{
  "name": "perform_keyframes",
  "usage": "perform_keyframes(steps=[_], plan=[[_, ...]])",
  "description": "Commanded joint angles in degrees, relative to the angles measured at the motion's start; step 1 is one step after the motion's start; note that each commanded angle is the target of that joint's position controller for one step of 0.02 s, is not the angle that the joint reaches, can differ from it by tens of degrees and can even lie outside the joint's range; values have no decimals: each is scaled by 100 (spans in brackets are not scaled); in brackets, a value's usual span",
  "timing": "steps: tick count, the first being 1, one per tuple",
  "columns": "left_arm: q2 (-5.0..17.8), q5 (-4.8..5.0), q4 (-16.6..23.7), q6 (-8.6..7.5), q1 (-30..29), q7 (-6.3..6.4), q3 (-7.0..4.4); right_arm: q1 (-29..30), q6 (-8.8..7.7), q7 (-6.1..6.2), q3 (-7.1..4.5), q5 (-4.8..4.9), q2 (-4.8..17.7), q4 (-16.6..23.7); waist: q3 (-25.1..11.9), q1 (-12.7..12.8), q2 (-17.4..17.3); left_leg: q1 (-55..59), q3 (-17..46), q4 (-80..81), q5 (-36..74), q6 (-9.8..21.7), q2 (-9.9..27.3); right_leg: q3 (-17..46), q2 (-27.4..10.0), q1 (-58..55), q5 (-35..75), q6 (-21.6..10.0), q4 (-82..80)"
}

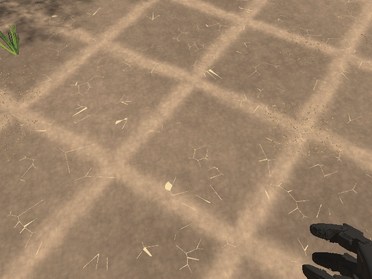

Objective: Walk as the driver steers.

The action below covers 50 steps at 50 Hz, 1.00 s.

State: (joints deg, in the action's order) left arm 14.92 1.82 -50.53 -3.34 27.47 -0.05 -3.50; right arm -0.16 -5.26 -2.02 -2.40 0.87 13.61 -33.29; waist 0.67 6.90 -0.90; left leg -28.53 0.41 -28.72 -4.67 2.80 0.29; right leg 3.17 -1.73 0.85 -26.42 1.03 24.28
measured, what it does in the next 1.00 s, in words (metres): walks ahead, turning right: right foot, then left foot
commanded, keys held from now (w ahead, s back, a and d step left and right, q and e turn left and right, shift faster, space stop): w+e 0.68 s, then w+q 0.14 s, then q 0.18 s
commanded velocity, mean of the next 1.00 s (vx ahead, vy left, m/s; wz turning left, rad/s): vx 0.47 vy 0.00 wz -0.34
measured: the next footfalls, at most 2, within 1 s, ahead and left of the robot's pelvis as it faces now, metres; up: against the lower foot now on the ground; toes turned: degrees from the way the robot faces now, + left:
right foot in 0.52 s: +0.40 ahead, -0.17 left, +0.00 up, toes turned -19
left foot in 1.00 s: +0.75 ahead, -0.09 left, +0.00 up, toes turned -20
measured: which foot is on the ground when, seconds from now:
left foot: down 0.00-0.50, up 0.52-0.98, down 1.00-1.00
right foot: down 0.00-0.00, up 0.02-0.50, down 0.52-1.00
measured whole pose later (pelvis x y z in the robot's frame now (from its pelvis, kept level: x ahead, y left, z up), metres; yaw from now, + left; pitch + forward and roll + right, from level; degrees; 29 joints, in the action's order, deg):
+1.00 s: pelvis +0.53 -0.11 +0.00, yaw -21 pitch +2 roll -2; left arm 16.8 0.0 -43.4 -2.8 17.1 0.6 -3.0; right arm -5.5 -5.5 -3.1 -1.8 -0.1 15.8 -40.9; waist 1.2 3.1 -2.4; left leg -30.1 -0.3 -28.8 3.4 2.8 0.7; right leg 0.9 4.5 0.6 -24.2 -2.7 23.8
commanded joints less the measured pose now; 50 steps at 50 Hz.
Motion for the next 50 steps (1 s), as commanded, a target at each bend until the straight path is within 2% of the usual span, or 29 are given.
perform_keyframes(steps=[1,2,3,5,6,7,8,11,14,16,19,21,23,24,25,26,27,28,29,30,31,32,35,38,41,45,48,49,50], plan=[[84,-78,716,-184,73,17,105,-2517,-14,136,-600,-189,1771,-186,-2376,-1306,-1322,5603,3133,245,-655,1291,2330,-18,249,3720,102,-172,4054],[555,72,576,-249,73,9,-7,-2670,10,121,-500,-170,1304,-263,-2592,-1451,-1353,5337,4106,888,-1524,1466,2445,639,185,4239,-581,-166,4937],[887,164,714,-236,-440,20,-122,-2282,15,139,-387,-122,1006,-293,-1534,-1392,-1021,4613,3167,998,-1486,1216,2219,505,-69,4657,-142,-181,5203],[778,-6,845,-161,-991,62,-125,-1561,-9,131,-252,-113,615,-350,-587,-1064,-510,3096,1942,1358,-716,978,1737,306,-450,4351,665,-183,4781],[691,-28,839,-84,-938,59,-146,-1329,-55,119,-224,-152,503,-383,-366,-853,-595,2578,1506,1595,-426,902,1563,358,-578,4030,895,-184,4576],[557,-2,833,-10,-862,49,-128,-1200,-97,114,-236,-155,475,-442,-266,-735,-619,2276,1241,1793,-269,885,1503,349,-607,3798,1019,-177,4478],[428,9,844,50,-851,42,-111,-1149,-143,114,-252,-133,469,-501,-181,-661,-541,2130,991,1929,16,902,1496,342,-611,3749,1092,-160,4392],[365,-39,1015,156,-1155,40,-114,-1141,-202,156,-328,-141,653,-697,95,-585,-270,2020,335,2103,731,894,1533,418,-592,4038,1615,-71,3877],[313,-53,1155,123,-1598,-75,-69,-1188,-168,214,-367,-130,805,-838,209,-691,-211,2090,-321,2148,857,756,1359,239,-532,3927,2616,-92,2795],[277,-66,1310,94,-2067,-172,-23,-1301,-135,244,-398,-100,949,-917,325,-865,-131,2137,-618,2155,815,682,1358,-22,-478,3756,3018,-146,2152],[325,-50,1581,98,-2617,-282,-5,-1594,-57,253,-455,-18,1149,-1072,486,-1061,-81,2656,-814,2054,802,601,1525,-238,-431,3820,2866,-296,1556],[404,-50,1753,102,-2819,-338,-23,-1710,25,253,-490,42,1265,-1156,518,-1072,-111,3103,-924,1776,1273,518,1638,-414,-332,3859,2399,-451,1315],[574,-66,1835,127,-2642,-355,-112,-1701,110,276,-530,76,1453,-1164,222,-876,-317,3365,-1107,1050,3160,403,1636,-785,30,3285,1760,-670,1252],[734,-61,1766,147,-2185,-343,-209,-1673,166,292,-545,92,1535,-1155,-98,-590,-413,3371,-1212,295,4077,332,1568,-959,287,2636,1496,-812,1214],[1002,-40,1534,162,-1254,-297,-375,-1593,212,318,-513,107,1502,-1126,-564,-67,-347,2968,-1388,-911,4325,172,1366,-1043,581,1346,1752,-1017,859],[1497,-32,1301,221,-256,-182,-583,-1670,185,352,-409,-11,1274,-1013,-1132,320,169,1517,-1395,-2709,2714,-111,1126,-10,66,-526,1976,-1342,806],[2127,13,1347,162,-475,-161,-640,-2212,26,257,-121,-205,415,-662,-1689,-459,1701,-1084,-776,-4742,-2764,-463,-71,3379,-1425,-2334,862,-2459,169],[1616,-35,1522,82,-255,-178,-488,-1569,-202,176,-174,3,892,-614,-2318,26,1005,-1661,498,-5265,-2899,-366,-113,4478,-1716,-2565,265,-2535,-667],[1310,-87,1453,8,-456,-192,-395,-1040,-293,138,-237,190,1137,-444,-1487,68,717,-2062,499,-5138,-2335,-247,124,3668,-1579,-2030,729,-2226,-780],[1169,-64,1484,-27,-805,-183,-344,-967,-337,178,-193,115,1042,-436,-1006,-204,244,-1851,491,-4641,-1840,-192,378,2995,-1346,-1174,1311,-2032,-745],[980,-69,1552,-26,-1202,-168,-283,-975,-328,223,-216,-43,1057,-497,-668,-456,87,-1454,473,-4143,-1587,-234,551,2439,-1124,-359,1958,-1893,-776],[863,-148,1659,-37,-1424,-141,-232,-1100,-265,223,-251,-95,1098,-518,-576,-664,224,-1032,521,-3907,-1403,-266,664,2149,-981,181,2430,-1859,-893],[867,-143,1624,-78,-1494,-73,-218,-1235,-74,211,-212,-156,913,-582,-414,-838,213,-725,329,-3257,-1094,-494,666,1581,-826,892,3202,-1878,-1123],[908,-151,1426,-101,-1285,13,-197,-796,-18,178,-85,-149,653,-539,-182,-637,371,-693,160,-2098,109,-620,677,818,-586,1122,3486,-1627,-1251],[966,-149,1254,-128,-1038,9,-176,-253,-39,107,-20,-55,582,-473,-21,-332,473,-393,31,-1017,1271,-520,526,454,-503,1121,2844,-1373,-1323],[998,-197,990,-87,-862,17,-155,54,-97,-29,-42,-53,681,-350,129,-204,431,-411,-12,-348,1359,-245,307,297,-760,464,3848,-1196,-890],[1084,-197,937,-10,-1052,72,-184,-291,-100,-126,-132,-68,866,-364,-117,-454,567,-88,-49,-191,585,22,41,196,-894,-9,4903,-990,-190],[1123,-161,979,33,-1229,114,-199,-718,-96,-133,-214,-99,1019,-455,-321,-722,589,377,-191,-21,511,119,-140,81,-773,-58,5511,-855,378],[1074,-168,1036,74,-1282,157,-183,-1271,-100,-113,-321,-126,1234,-584,-639,-999,410,1120,-198,237,1132,250,-212,-132,-478,77,5586,-642,1363]])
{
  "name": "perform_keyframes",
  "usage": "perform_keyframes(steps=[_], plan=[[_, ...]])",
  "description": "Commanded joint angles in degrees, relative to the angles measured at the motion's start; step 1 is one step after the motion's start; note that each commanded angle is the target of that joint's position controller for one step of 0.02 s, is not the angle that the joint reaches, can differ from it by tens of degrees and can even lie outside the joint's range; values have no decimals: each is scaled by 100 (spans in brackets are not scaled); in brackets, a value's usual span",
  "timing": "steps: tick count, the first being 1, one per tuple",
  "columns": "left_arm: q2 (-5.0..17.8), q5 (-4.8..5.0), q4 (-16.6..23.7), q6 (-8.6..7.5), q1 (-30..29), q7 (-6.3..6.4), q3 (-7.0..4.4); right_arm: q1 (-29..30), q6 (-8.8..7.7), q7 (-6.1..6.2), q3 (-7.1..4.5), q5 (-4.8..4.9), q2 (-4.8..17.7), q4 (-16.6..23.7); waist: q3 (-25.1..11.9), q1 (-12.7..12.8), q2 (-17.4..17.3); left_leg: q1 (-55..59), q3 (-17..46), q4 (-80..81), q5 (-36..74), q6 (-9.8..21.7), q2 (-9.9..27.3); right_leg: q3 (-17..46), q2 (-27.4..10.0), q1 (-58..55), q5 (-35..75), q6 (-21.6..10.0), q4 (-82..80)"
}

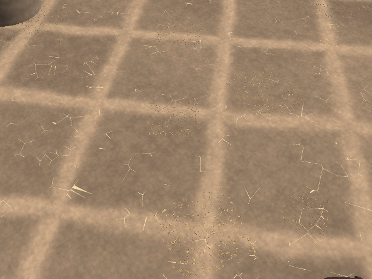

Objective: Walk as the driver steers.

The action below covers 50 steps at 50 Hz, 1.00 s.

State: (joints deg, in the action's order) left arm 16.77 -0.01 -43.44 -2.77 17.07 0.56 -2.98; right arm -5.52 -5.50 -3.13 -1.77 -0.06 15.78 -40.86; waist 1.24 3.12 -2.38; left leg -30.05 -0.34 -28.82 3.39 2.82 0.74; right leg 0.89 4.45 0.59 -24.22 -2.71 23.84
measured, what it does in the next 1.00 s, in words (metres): walks ahead, turning left: right foot, then left foot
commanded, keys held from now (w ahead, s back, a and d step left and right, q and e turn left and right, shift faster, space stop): q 0.58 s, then no key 0.26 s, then e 0.16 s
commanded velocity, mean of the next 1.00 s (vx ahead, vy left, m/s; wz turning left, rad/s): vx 0.06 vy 0.00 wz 0.36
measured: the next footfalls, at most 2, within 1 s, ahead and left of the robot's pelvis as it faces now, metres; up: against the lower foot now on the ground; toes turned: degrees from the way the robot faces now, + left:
right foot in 0.48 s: +0.22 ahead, -0.11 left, +0.00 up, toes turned +22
left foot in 0.86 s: +0.09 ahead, +0.12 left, +0.00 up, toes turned +24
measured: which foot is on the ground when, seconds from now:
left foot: down 0.00-0.48, up 0.50-0.84, down 0.86-1.00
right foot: down 0.00-0.02, up 0.04-0.46, down 0.48-1.00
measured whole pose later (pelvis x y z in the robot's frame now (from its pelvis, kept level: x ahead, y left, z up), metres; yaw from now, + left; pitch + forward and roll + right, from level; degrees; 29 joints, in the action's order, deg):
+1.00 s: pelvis +0.11 +0.01 +0.01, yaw +23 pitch +0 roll +0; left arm 15.8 -0.4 -43.6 0.5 13.7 0.7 -2.0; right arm -8.6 1.6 0.2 -1.2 -1.6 12.0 -38.4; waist 1.0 2.9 2.5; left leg -12.3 -1.0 -29.8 -17.4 1.6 -1.6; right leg 1.4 -4.2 15.3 -14.7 3.8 30.4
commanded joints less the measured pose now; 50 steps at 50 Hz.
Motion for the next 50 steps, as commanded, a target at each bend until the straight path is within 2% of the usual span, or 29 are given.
perform_keyframes(steps=[1,2,3,4,5,6,8,10,13,17,20,23,24,25,26,27,28,29,31,35,39,41,42,43,44,45,46,48,50], plan=[[696,-139,517,11,-9,141,-155,-1253,-63,48,-482,-89,1487,195,-1407,-658,-268,2795,1155,-77,2614,713,770,-140,-669,1191,3426,73,3193],[224,-192,522,-36,877,75,-4,-1128,-17,60,-442,-135,1607,312,-2192,-177,-1421,4562,3390,-52,3802,1906,2093,29,255,3137,-1394,516,5141],[735,-84,428,-46,734,4,-58,-1221,78,74,-399,-7,1204,397,-2670,-531,-727,4625,3688,317,2339,1886,1963,718,1,3415,-1294,505,5590],[863,66,587,-2,99,-8,-110,-878,156,113,-358,43,1029,503,-1954,-612,-401,4018,3096,473,1290,1648,1695,656,-226,3790,-869,499,5609],[838,41,663,61,-263,36,-107,-639,245,157,-314,77,897,544,-1372,-564,97,3235,2693,681,621,1410,1454,525,-408,3876,-533,510,5332],[835,-11,742,138,-456,89,-125,-485,311,201,-299,63,885,600,-986,-470,179,2471,2541,874,269,1320,1326,513,-530,3731,-283,529,4988],[689,-40,767,248,-301,142,-120,-281,382,237,-317,-27,914,656,-695,-184,-170,1529,2227,1145,-29,1173,940,445,-564,3148,-110,555,4184],[524,-73,697,240,-181,200,-78,-271,412,289,-367,-50,996,674,-789,-152,-338,1324,1998,1097,508,1192,792,332,-467,2912,-49,657,3539],[503,-87,670,247,-307,235,-75,-312,506,395,-439,25,1129,692,-1082,-223,-295,1354,2052,985,68,1130,722,432,-423,2779,452,771,2969],[480,-37,770,237,-687,207,-87,-258,666,466,-454,57,1109,757,-875,-363,-502,1174,2386,1057,-1520,941,549,521,-334,2637,742,773,2253],[505,3,816,122,-807,147,-116,-360,739,464,-465,52,1089,768,-822,-454,-660,1428,2744,880,-1425,893,567,541,-247,2419,601,677,1575],[567,30,703,22,-463,81,-195,-270,809,472,-441,136,999,813,-784,-194,-660,1371,2834,439,-1129,619,311,435,-304,1468,1351,440,-40],[884,-53,711,25,-337,99,-284,-423,811,470,-379,128,787,833,-911,-245,-192,888,2507,-157,-1916,341,9,993,-1114,786,1611,148,-315],[1408,-219,723,111,-535,128,-407,-570,769,439,-341,140,597,983,-654,-567,1552,-300,1283,-1223,-3347,-45,-903,2274,-2243,491,2690,-668,-489],[1138,-329,806,116,-567,120,-377,-523,686,418,-470,54,1040,945,-686,-357,1757,-600,904,-2712,-3902,-345,-782,2881,-2839,701,3308,-1269,-603],[852,-273,908,114,-757,149,-289,-624,687,400,-581,76,1291,819,-670,-413,1241,-573,928,-3460,-3600,-480,-576,2441,-2677,791,3418,-1221,-479],[676,-177,946,129,-971,169,-243,-752,755,417,-599,107,1228,673,-569,-496,939,-572,830,-3780,-3302,-597,-507,1860,-2285,842,3365,-959,-362],[586,-84,966,142,-1066,186,-214,-807,830,445,-577,96,1100,615,-484,-481,883,-689,761,-4093,-3029,-707,-459,1491,-2060,782,3347,-806,-289],[590,-68,912,196,-965,198,-190,-690,888,435,-459,114,740,672,-364,-378,928,-624,561,-4050,-2790,-825,-448,1020,-1783,862,3567,-803,-323],[744,-73,807,296,-777,191,-256,-283,837,403,-313,95,455,865,-604,-154,1287,-60,281,-2596,-2872,-873,-270,759,-1784,476,3738,-936,-205],[899,41,691,323,-725,114,-294,-303,828,335,-295,87,513,844,-656,-102,1483,909,-34,-1069,-2677,-699,-217,826,-1926,619,3675,-1004,-98],[826,143,617,326,-787,99,-248,-642,811,304,-295,63,451,658,-568,-335,1356,1701,-205,493,-1505,-447,-305,706,-1776,912,3379,-782,141],[696,148,487,284,-500,87,-199,-668,806,315,-304,24,558,655,-570,-321,1154,2291,38,994,-889,-273,-186,614,-1643,1262,2907,-447,252],[349,-52,482,213,-306,29,-69,-777,807,369,-322,-39,812,695,-900,-173,253,3219,1075,950,361,-38,688,285,-1247,1896,1700,55,848],[-47,-182,538,135,-179,-26,69,-362,804,375,-258,-175,822,684,-816,159,-959,2609,1533,738,657,554,1422,-94,-889,2040,204,443,655],[265,-165,486,146,-493,-10,22,-106,739,338,-153,-210,344,749,-689,-81,-646,2059,1289,829,-235,715,1220,28,-977,1519,418,604,503],[428,-113,488,154,-711,-17,-23,-69,679,316,-144,-232,309,680,-511,-124,-535,2072,1004,790,-917,457,855,-13,-903,1512,1034,619,408],[674,-60,466,220,-828,42,-88,-202,604,348,-255,-180,676,599,-217,-305,-627,2052,856,848,-1269,217,684,-12,-815,1779,1436,604,569],[706,23,489,264,-773,64,-114,-403,608,425,-305,-125,807,513,-34,-320,-620,2045,906,859,-898,338,897,-33,-740,2013,1286,580,838]])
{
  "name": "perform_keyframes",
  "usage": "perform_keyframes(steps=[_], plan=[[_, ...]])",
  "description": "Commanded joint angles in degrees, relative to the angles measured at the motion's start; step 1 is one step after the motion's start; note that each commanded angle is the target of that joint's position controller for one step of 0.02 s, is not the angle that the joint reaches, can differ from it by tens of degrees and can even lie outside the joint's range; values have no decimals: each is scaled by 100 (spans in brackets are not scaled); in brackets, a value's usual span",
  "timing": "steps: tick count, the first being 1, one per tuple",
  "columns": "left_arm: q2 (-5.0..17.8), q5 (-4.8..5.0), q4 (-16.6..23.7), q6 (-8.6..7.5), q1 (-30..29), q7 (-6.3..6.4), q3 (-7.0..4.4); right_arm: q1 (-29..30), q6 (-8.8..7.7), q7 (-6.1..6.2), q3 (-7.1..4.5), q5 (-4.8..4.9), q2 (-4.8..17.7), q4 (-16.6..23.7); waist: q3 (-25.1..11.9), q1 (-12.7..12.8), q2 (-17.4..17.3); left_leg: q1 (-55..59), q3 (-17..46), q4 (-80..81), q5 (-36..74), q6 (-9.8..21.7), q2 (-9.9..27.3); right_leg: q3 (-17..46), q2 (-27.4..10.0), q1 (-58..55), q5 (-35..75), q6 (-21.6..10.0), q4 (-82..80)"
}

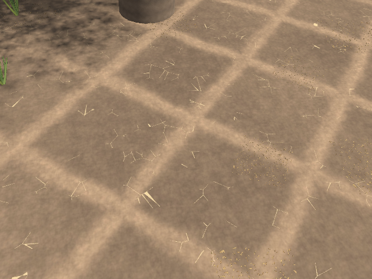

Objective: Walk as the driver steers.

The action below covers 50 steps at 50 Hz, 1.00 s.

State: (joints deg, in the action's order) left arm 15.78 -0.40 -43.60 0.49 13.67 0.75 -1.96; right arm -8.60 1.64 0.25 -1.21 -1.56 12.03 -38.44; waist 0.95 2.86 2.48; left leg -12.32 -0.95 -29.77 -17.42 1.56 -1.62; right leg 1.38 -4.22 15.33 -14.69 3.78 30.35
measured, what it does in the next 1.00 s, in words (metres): walks ahead: right foot, then left foot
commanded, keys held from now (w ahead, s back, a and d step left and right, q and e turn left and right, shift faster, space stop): e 0.30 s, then w+e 0.16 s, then w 0.16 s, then w+q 0.38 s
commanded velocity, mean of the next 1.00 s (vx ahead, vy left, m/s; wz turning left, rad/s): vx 0.24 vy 0.00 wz -0.19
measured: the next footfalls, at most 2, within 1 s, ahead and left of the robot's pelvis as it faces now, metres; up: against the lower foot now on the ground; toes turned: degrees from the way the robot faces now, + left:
right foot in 0.32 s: +0.02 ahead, -0.15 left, +0.00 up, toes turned -12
left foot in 0.90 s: +0.37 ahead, -0.01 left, +0.00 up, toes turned -13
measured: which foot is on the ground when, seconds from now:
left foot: down 0.00-0.32, up 0.34-0.88, down 0.90-1.00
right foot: down 0.00-0.00, up 0.02-0.30, down 0.32-0.92, up 0.94-1.00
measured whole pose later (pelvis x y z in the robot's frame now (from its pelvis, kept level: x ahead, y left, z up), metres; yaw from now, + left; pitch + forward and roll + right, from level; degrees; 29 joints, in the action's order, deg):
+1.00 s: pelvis +0.25 -0.06 -0.01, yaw -11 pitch +2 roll +1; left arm 17.3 0.8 -42.9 -4.1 20.7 0.5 -2.6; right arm -8.2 -4.9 -2.7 -3.3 1.4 17.3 -41.5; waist 1.8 1.6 1.1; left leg -24.0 -1.2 -31.8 -10.5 4.4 -4.3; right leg 3.1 0.7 13.8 -25.2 -0.6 62.7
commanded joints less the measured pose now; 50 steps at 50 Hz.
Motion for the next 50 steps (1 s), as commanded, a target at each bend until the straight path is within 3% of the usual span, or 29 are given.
perform_keyframes(steps=[1,3,5,7,10,13,15,16,17,18,19,20,21,22,25,28,32,36,40,42,43,45,46,47,48,49,50], plan=[[789,80,503,-45,-388,54,-230,-186,-84,125,-395,52,1225,249,-3,-342,-1141,351,1038,956,1375,610,1311,-142,185,730,101,-71,443],[735,100,537,10,-372,51,-269,-238,-56,190,-434,48,1249,289,-46,-480,-1347,461,1371,1042,1961,1085,1841,-158,216,1235,-1307,-65,1638],[692,147,534,104,-260,39,-343,-179,-99,215,-429,48,1175,296,-89,-448,-1070,592,1497,1051,2959,1482,2302,156,79,1773,-2064,5,3101],[589,154,496,195,-127,61,-348,197,-132,201,-444,116,1115,309,-69,-273,-818,585,1043,1038,3061,1366,2145,176,-26,1816,-1742,71,3070],[454,141,620,217,-233,-29,-277,478,-81,175,-487,143,1152,297,-270,-285,-887,515,387,869,3167,1166,1869,-188,-17,1158,-1132,69,2091],[584,187,779,197,-183,-177,-312,305,-13,193,-549,231,1330,174,-516,-303,-1032,742,239,511,3164,1000,1952,-480,166,649,-644,-128,1049],[694,146,705,186,216,-190,-393,212,-11,195,-535,334,1270,53,-585,-93,-845,350,-111,-168,2330,553,1735,-619,447,-231,434,-429,-151],[1070,124,684,173,448,-110,-524,-121,-36,155,-490,225,1046,-47,-658,-139,77,-481,-610,-1202,798,85,1313,156,122,-1055,1515,-738,-594],[1871,141,809,111,730,-23,-702,268,-76,134,-334,-73,664,383,-624,-128,1735,-2523,-793,-3041,-2148,-489,279,2831,-1447,-1827,1711,-1894,-978],[1633,-22,841,-69,1041,-119,-610,670,-173,110,-408,93,945,447,-1004,317,1016,-2974,394,-3859,-2343,-409,112,3778,-1849,-1760,147,-2590,-1513],[1382,-10,814,-204,870,-144,-526,767,-242,52,-470,278,1132,458,-570,187,660,-3320,575,-3944,-1763,-243,322,3460,-1646,-1634,-1262,-2369,-1726],[1175,89,811,-259,627,-117,-473,764,-305,29,-525,298,1254,372,-205,61,396,-3414,574,-3713,-1156,-111,488,3123,-1373,-1409,-2099,-2020,-1818],[1066,136,858,-256,408,-66,-418,746,-352,40,-560,232,1313,277,2,-24,318,-3415,568,-3418,-651,-95,563,2877,-1190,-1261,-2124,-1803,-1887],[1010,123,899,-252,320,-15,-371,694,-398,34,-569,178,1287,230,51,-106,403,-3175,579,-3167,-209,-126,582,2626,-980,-1095,-1902,-1693,-1984],[913,39,925,-343,457,52,-333,488,-535,-35,-538,164,1103,15,-96,-154,307,-2936,428,-2588,808,-250,460,2041,-720,-1274,-799,-1600,-2119],[891,64,794,-406,654,59,-325,623,-588,-49,-474,157,946,-45,-27,-60,357,-2808,376,-1731,1303,-415,445,1636,-609,-1316,-208,-1531,-2175],[1023,78,656,-414,750,38,-364,897,-634,-103,-412,219,910,-10,176,103,502,-2636,338,-849,1679,-538,457,1441,-659,-1225,-72,-1534,-2229],[1045,80,455,-415,954,4,-372,1226,-686,-199,-325,286,882,99,426,321,380,-2831,234,-475,1708,-385,541,1237,-877,-1498,139,-1591,-2225],[1070,100,283,-382,1073,-17,-397,1370,-746,-353,-246,319,862,234,559,345,305,-2831,85,-247,1345,-39,497,911,-1044,-1849,876,-1548,-2072],[1155,121,261,-358,989,-1,-428,1211,-760,-413,-247,324,921,247,436,197,344,-2446,-35,-163,1103,177,367,706,-1089,-1941,1837,-1445,-1835],[1213,106,282,-346,885,14,-440,956,-753,-412,-289,321,1017,205,212,22,382,-1942,-169,-129,1012,303,185,523,-1033,-1939,2967,-1356,-1506],[1133,79,335,-298,798,77,-397,-382,-713,-338,-507,292,1376,-160,-757,-667,168,136,-391,50,1284,602,-243,-101,-601,-1506,4912,-1032,270],[972,-55,479,-320,804,123,-296,-1355,-672,-269,-611,304,1722,-289,-1407,-1055,-356,1818,923,13,1014,961,624,-290,-394,-225,3520,-758,1953],[327,-103,700,-463,1302,57,-109,-1624,-689,-288,-677,303,2185,-332,-1909,-592,-1955,3404,4204,763,-339,1964,2031,-147,827,2075,-1165,-298,3997],[791,80,670,-640,868,-7,-160,-1617,-692,-281,-537,358,1616,-318,-1850,-926,-1324,3518,4714,1323,-1008,1877,2046,655,642,2786,-1555,-354,4601],[993,258,839,-762,331,-75,-212,-1301,-670,-236,-494,303,1483,-255,-1055,-925,-1067,2910,3879,1394,-608,1678,1900,595,373,3161,-1061,-429,4590],[944,195,880,-841,89,-73,-178,-1026,-650,-213,-475,258,1438,-164,-701,-791,-494,2195,3269,1403,48,1545,1669,506,134,2998,-644,-477,4269]])
Keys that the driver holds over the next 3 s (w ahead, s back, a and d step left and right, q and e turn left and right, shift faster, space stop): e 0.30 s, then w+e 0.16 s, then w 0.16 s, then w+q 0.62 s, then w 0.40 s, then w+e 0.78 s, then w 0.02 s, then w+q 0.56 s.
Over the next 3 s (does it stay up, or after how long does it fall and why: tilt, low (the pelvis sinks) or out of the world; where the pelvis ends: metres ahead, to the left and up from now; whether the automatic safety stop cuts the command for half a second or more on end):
stays up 1.35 -0.23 -0.02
